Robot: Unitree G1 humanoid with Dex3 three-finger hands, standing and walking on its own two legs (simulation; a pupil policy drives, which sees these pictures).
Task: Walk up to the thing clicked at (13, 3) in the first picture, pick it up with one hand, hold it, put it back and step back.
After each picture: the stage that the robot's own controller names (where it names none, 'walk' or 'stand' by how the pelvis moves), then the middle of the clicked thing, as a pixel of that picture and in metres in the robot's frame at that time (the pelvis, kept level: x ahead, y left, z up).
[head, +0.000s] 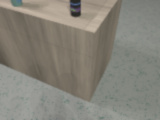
stand; out of the picture +1.04 +0.45 +0.11
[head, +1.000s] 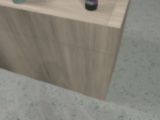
walk; out of the picture +0.91 +0.37 +0.15
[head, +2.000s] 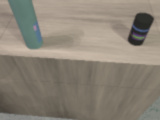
walk; (26, 18) +0.56 +0.18 +0.13
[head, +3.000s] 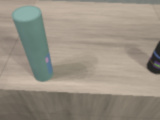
walk; (36, 49) +0.40 +0.16 +0.14
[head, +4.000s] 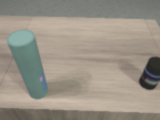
stand; (31, 69) +0.36 +0.18 +0.10
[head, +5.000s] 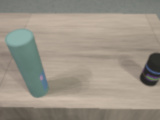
stand; (31, 68) +0.37 +0.18 +0.10
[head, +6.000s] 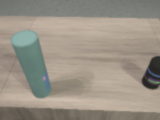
stand; (34, 68) +0.37 +0.17 +0.10
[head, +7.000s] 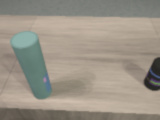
stand; (35, 70) +0.36 +0.17 +0.10
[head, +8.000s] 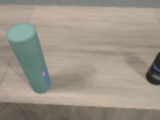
rise first; (33, 64) +0.37 +0.17 +0.10
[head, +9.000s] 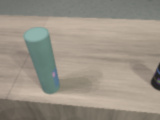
rise first; (44, 64) +0.38 +0.17 +0.10
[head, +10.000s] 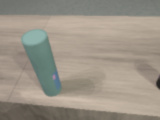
go down; (45, 67) +0.37 +0.16 +0.11
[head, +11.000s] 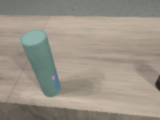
go down; (44, 67) +0.37 +0.17 +0.11
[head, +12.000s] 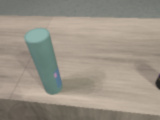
go down; (46, 65) +0.38 +0.17 +0.11
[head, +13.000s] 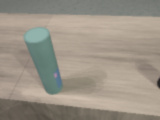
go down; (46, 65) +0.37 +0.17 +0.11
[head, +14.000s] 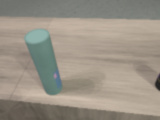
go down; (46, 66) +0.38 +0.17 +0.11
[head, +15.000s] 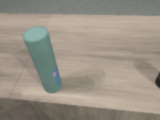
go down; (45, 64) +0.38 +0.17 +0.11
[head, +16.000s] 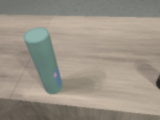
go down; (46, 65) +0.38 +0.17 +0.11
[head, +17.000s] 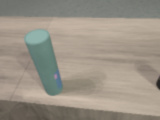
go down; (46, 66) +0.37 +0.17 +0.11
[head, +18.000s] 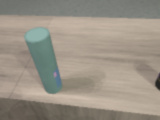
go down; (46, 64) +0.38 +0.17 +0.11
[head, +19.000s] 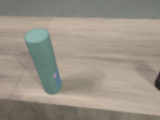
go down; (46, 65) +0.38 +0.17 +0.11
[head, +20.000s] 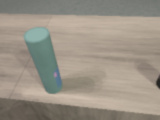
go down; (46, 64) +0.38 +0.17 +0.11
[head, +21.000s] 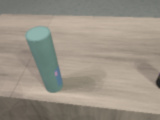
go down; (47, 63) +0.38 +0.17 +0.11
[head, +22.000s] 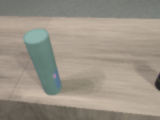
go down; (45, 66) +0.38 +0.17 +0.11
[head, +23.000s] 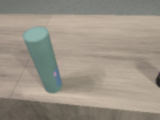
go down; (46, 64) +0.38 +0.17 +0.11
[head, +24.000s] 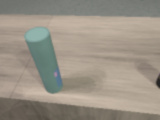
go down; (47, 64) +0.38 +0.17 +0.11
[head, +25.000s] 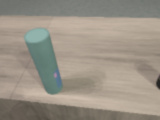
go down; (46, 65) +0.38 +0.17 +0.11
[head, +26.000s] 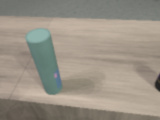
go down; (47, 65) +0.38 +0.17 +0.11
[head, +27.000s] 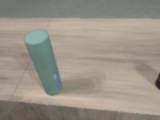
go down; (46, 66) +0.38 +0.17 +0.11
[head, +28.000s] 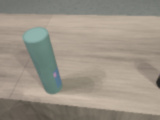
go down; (46, 65) +0.38 +0.17 +0.11
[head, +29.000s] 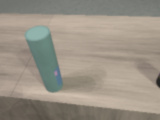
go down; (47, 63) +0.38 +0.17 +0.11
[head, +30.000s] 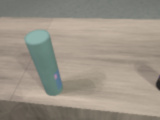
go down; (47, 67) +0.37 +0.17 +0.11
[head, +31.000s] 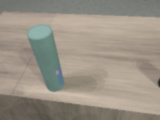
go down; (48, 62) +0.38 +0.17 +0.11
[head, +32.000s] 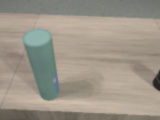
go down; (44, 69) +0.36 +0.14 +0.11
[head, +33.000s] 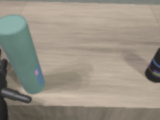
close in; (25, 61) +0.36 +0.17 +0.14
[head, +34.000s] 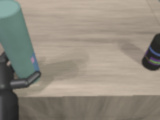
lift; (19, 49) +0.39 +0.17 +0.16
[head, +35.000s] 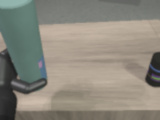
lift; (26, 50) +0.29 +0.13 +0.28
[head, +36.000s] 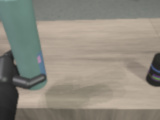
hold; (26, 47) +0.33 +0.16 +0.24
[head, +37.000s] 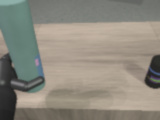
hold; (24, 50) +0.32 +0.16 +0.24
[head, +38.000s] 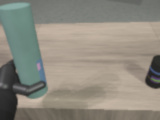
crouch; (27, 55) +0.33 +0.16 +0.22
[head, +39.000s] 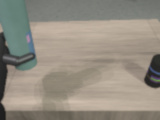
lower; (16, 27) +0.40 +0.18 +0.26
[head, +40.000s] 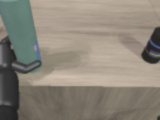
lower; (23, 36) +0.42 +0.17 +0.17
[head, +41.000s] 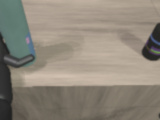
lower; (14, 28) +0.44 +0.18 +0.18
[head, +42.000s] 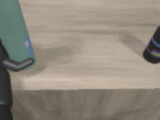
lower; (13, 32) +0.43 +0.18 +0.18
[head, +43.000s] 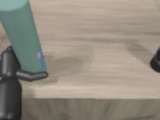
open; (26, 44) +0.40 +0.16 +0.17
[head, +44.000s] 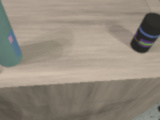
sink last; out of the picture +0.43 +0.18 +0.18
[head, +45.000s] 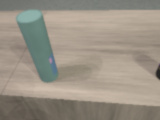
sink last; (41, 50) +0.41 +0.17 +0.15
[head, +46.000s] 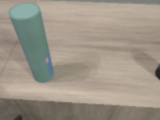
stand; (36, 49) +0.39 +0.16 +0.15
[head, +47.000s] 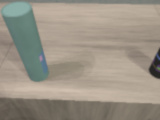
stand; (30, 48) +0.40 +0.18 +0.16
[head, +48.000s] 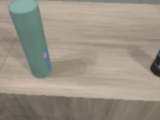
stand; (34, 44) +0.41 +0.17 +0.16
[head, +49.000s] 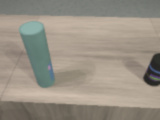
walk; (40, 58) +0.41 +0.17 +0.10
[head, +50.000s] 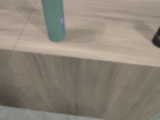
walk; (53, 10) +0.56 +0.12 +0.13
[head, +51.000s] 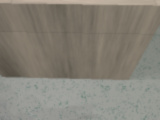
walk; out of the picture +0.84 +0.21 +0.14
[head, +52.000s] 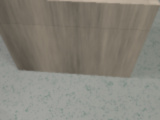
stand; out of the picture +1.06 +0.16 +0.12
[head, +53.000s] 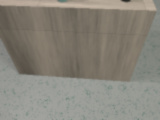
stand; out of the picture +1.06 +0.16 +0.10
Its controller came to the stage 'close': yes
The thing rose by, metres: 0.19
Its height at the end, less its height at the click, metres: +0.00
